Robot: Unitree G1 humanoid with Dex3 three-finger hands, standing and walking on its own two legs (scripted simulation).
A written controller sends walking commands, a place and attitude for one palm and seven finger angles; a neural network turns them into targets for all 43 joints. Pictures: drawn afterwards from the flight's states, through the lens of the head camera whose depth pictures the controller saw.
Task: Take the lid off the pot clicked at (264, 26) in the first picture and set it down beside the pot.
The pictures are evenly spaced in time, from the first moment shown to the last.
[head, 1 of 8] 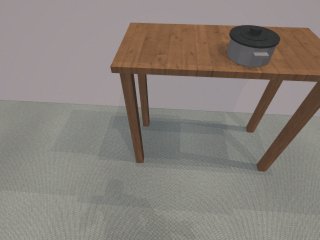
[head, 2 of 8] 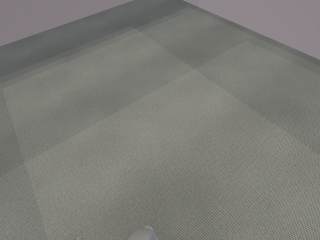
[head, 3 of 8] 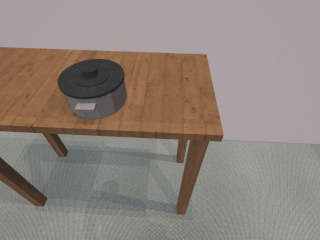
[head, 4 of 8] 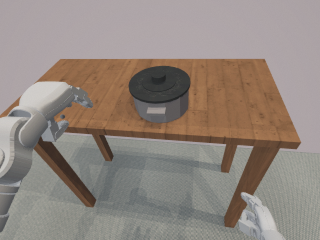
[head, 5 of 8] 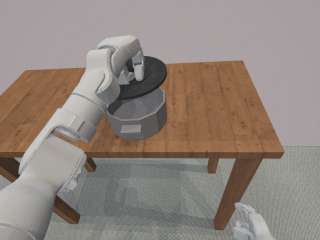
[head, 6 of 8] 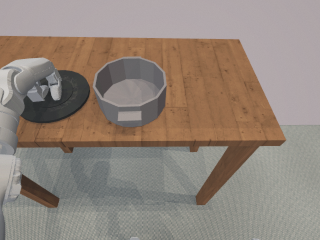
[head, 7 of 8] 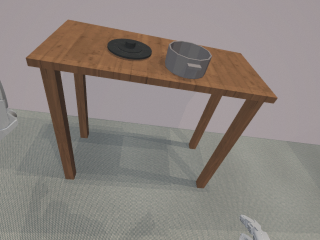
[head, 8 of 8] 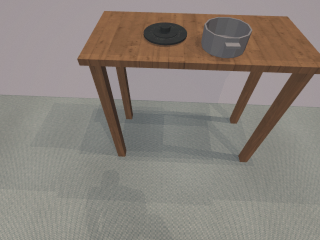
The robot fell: no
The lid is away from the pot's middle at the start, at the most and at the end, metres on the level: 0.01 0.27 0.26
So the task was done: yes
